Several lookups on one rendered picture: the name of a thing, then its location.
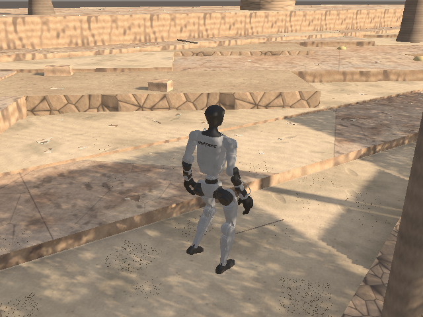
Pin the right robot upper arm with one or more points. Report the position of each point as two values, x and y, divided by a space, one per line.
231 147

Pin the right robot forearm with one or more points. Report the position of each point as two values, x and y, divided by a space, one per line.
239 187

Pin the left robot shin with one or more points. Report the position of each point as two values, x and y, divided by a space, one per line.
203 225

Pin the left robot forearm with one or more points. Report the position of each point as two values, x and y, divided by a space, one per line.
187 171

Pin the robot torso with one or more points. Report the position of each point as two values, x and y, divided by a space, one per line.
211 159

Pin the left robot upper arm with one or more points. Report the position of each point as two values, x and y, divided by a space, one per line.
191 145

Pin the right robot hand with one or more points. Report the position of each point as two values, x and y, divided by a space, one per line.
247 204

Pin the left robot hand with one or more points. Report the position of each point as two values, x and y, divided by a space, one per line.
190 182

